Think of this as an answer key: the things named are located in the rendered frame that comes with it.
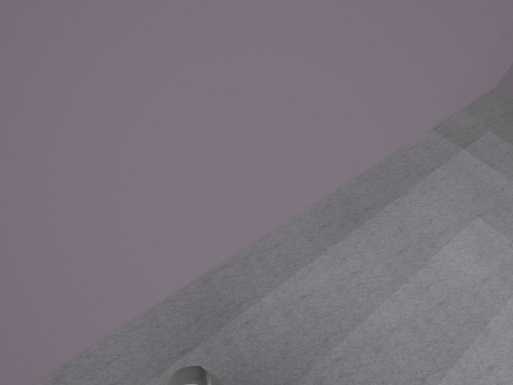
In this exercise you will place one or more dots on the left robot thigh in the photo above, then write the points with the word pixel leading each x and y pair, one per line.
pixel 193 375

